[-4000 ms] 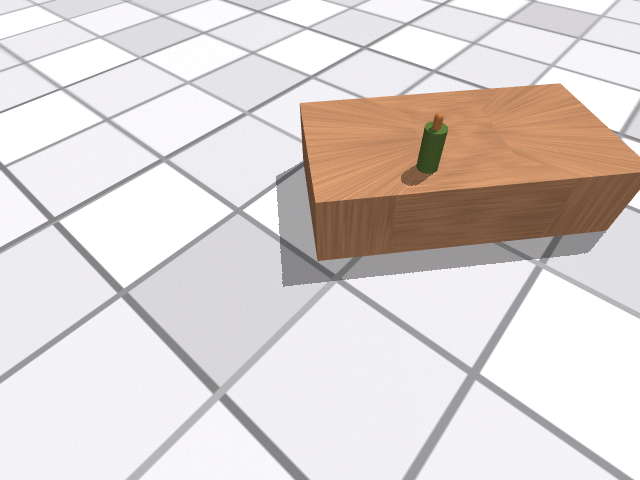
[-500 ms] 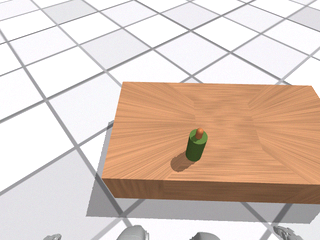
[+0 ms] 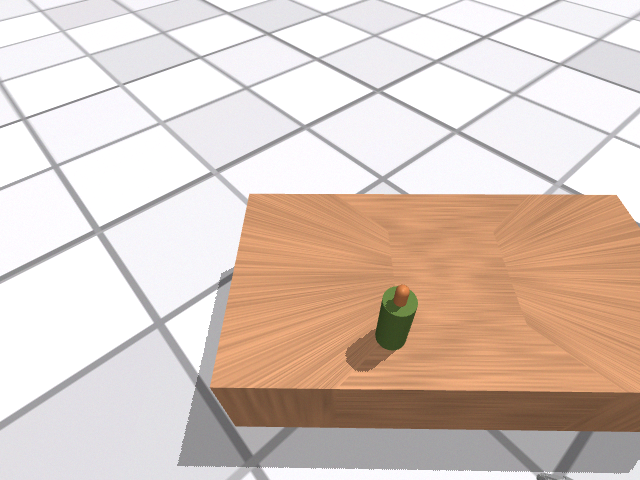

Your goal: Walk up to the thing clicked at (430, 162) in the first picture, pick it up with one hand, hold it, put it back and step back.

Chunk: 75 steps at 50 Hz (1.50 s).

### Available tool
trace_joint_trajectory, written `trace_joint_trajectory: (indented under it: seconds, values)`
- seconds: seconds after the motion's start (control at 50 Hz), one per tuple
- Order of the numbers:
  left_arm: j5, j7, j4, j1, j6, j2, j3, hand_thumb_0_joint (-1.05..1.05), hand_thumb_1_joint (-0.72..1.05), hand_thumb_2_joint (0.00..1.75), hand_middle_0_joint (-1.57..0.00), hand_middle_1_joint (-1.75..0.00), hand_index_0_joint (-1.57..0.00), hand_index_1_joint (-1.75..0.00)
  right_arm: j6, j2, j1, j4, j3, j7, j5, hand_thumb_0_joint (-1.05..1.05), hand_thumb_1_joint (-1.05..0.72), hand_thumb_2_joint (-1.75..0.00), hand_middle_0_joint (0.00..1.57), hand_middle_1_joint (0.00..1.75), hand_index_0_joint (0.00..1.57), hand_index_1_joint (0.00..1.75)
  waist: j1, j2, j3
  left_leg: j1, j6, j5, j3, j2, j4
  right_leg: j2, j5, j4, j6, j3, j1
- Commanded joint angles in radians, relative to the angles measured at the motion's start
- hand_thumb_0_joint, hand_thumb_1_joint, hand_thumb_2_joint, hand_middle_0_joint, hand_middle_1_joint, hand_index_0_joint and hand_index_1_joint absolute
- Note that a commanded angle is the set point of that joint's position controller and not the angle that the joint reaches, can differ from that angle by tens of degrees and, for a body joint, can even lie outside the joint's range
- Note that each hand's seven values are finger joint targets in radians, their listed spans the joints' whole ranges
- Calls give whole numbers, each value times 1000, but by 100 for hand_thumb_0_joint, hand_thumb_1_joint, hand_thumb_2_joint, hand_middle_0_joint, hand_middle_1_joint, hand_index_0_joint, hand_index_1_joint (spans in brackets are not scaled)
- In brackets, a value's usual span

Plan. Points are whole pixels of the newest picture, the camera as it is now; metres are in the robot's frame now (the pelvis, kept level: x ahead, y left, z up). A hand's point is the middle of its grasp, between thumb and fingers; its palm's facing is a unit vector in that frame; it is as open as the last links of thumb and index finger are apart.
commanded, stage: walk up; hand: right
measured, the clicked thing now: (396, 314) +0.52 -0.13 -0.33
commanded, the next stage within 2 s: stand in 0.78 s
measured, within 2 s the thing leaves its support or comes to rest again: neither
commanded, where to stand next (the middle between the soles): +0.08 +0.02 m, yaw +0 degrees
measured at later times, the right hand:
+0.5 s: hand out of the picture +0.09 -0.26 -0.15, palm faces +0.02 +0.94 -0.33, open 7.4 cm
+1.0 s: hand out of the picture +0.11 -0.25 -0.14, palm faces +0.02 +0.94 -0.33, open 7.4 cm
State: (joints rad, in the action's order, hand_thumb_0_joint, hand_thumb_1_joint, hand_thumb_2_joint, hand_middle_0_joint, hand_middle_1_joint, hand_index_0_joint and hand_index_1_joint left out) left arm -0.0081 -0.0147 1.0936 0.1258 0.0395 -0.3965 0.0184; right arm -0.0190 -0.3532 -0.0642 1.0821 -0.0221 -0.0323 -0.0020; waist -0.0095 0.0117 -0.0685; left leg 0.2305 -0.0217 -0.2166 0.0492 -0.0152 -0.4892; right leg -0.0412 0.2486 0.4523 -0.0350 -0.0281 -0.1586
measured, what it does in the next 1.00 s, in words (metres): stands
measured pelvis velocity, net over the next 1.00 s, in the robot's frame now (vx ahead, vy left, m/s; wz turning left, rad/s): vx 0.02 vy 0.00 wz -0.01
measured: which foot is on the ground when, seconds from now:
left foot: down 0.00-1.00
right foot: down 0.00-1.00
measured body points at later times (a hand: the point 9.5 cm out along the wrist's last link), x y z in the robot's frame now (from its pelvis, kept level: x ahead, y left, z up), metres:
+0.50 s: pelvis +0.01 +0.00 +0.01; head +0.02 +0.00 +0.46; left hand +0.10 +0.31 -0.12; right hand +0.09 -0.31 -0.12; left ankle +0.03 +0.10 -0.74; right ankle +0.00 -0.14 -0.74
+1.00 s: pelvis +0.02 +0.00 +0.01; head +0.03 +0.00 +0.46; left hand +0.11 +0.30 -0.12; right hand +0.11 -0.30 -0.12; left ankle +0.03 +0.10 -0.74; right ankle +0.00 -0.14 -0.74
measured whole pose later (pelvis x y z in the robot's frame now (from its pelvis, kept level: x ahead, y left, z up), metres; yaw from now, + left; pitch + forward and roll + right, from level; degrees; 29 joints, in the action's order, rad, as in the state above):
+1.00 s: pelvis +0.02 +0.00 +0.01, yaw +0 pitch -2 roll +0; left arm -0.01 0.00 1.14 0.08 0.01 -0.36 0.01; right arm 0.01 -0.34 -0.07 1.14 -0.01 -0.01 -0.01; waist 0.01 -0.01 -0.05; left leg 0.13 -0.01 -0.16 0.06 -0.01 -0.32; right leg -0.05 0.20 0.30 -0.04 -0.02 -0.06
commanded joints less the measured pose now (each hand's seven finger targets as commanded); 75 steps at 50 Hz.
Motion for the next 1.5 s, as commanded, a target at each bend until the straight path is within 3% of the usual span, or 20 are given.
trace_joint_trajectory:
  seconds: [0.0, 0.14, 0.24, 0.34, 0.42, 0.52, 0.74, 0.76, 0.8, 0.96, 1.12, 1.3, 1.48]
  values:
    - [0, -9, -33, -38, 23, -207, -46, 0, 90, 90, -20, -30, -20, -30, 25, -227, 81, -50, -43, 11, -1, 0, -90, -90, 20, 30, 20, 30, 1, 9, 109, -78, -28, 38, -144, -118, 152, -85, -115, -106, 55, 75, -6]
    - [-3, -8, -14, -69, 23, -203, -51, 0, 90, 90, -20, -30, -20, -30, 27, -219, 72, -23, -43, 12, -1, 0, -90, -90, 20, 30, 20, 30, 8, -2, 111, -109, -15, 125, -119, -108, 161, -98, -164, -142, 52, 81, 21]
    - [-5, -8, -15, -76, 18, -201, -52, 0, 90, 90, -20, -30, -20, -30, 25, -222, 72, -19, -46, 14, -6, 0, -90, -90, 20, 30, 20, 30, 11, -1, 96, -114, -10, 67, -113, -101, 176, -100, -133, -161, 51, 85, 3]
    - [-7, -8, -14, -82, 14, -195, -56, 0, 90, 90, -20, -30, -20, -30, 26, -218, 64, -14, -46, 15, -6, 0, -90, -90, 20, 30, 20, 30, 10, 5, 101, -113, -8, 91, -117, -108, 189, -95, -149, -153, 49, 77, 17]
    - [-8, -7, -13, -79, 11, -191, -53, 0, 90, 90, -20, -30, -20, -30, 25, -222, 59, -16, -48, 16, -8, 0, -90, -90, 20, 30, 20, 30, 12, 9, 90, -100, -10, 54, -118, -104, 200, -91, -141, -153, 47, 76, 17]
    - [-8, -9, -17, -74, 12, -190, -56, 0, 90, 90, -20, -30, -20, -30, 27, -223, 46, -18, -50, 18, -9, 0, -90, -90, 20, 30, 20, 30, 11, -7, 134, -141, -15, 171, -107, -109, 173, -97, -209, -147, 45, 72, 44]
    - [-8, -12, -17, -90, 5, -186, -56, 0, 90, 90, -20, -30, -20, -30, 21, -215, 34, -12, -53, 20, -7, 0, -90, -90, 20, 30, 20, 30, 18, -9, 101, -131, -10, 166, -104, -101, 182, -95, -199, -145, 45, 71, 37]
    - [2, -7, -8, -87, -3, -167, -52, 0, 90, 90, -20, -30, -20, -30, 34, -188, 52, -14, -35, 25, -1, 0, -90, -90, 20, 30, 20, 30, 20, -49, 104, -145, -8, 224, -133, -131, 206, -93, -178, -158, 42, 70, 33]
    - [3, -2, -11, -78, -6, -161, -52, 0, 90, 90, -20, -30, -20, -30, 45, -210, 48, -8, -35, 29, -4, 0, -90, -90, 20, 30, 20, 30, 15, -14, 112, -155, -3, 281, -126, -130, 199, -97, -195, -169, 39, 75, 52]
    - [-2, 3, -7, -73, -8, -171, -58, 0, 90, 90, -20, -30, -20, -30, 54, -206, 54, -1, -27, 37, -3, 0, -90, -90, 20, 30, 20, 30, 17, 1, 122, -172, 5, 285, -114, -132, 202, -107, -208, -192, 40, 79, 76]
    - [0, 5, -5, -77, -9, -170, -60, 0, 90, 90, -20, -30, -20, -30, 53, -200, 53, 6, -22, 36, -4, 0, -90, -90, 20, 30, 20, 30, 23, 3, 96, -143, 11, 201, -114, -121, 222, -107, -172, -210, 42, 81, 73]
    - [-2, 5, -8, -68, -10, -165, -60, 0, 90, 90, -20, -30, -20, -30, 55, -205, 50, 7, -20, 37, -5, 0, -90, -90, 20, 30, 20, 30, 18, -4, 114, -167, 8, 256, -117, -131, 211, -110, -202, -207, 45, 76, 77]
    - [-1, 5, -10, -61, -10, -163, -59, 0, 90, 90, -20, -30, -20, -30, 53, -208, 40, 10, -19, 38, -5, 0, -90, -90, 20, 30, 20, 30, 16, -18, 88, -149, 10, 225, -118, -127, 216, -106, -175, -221, 42, 74, 66]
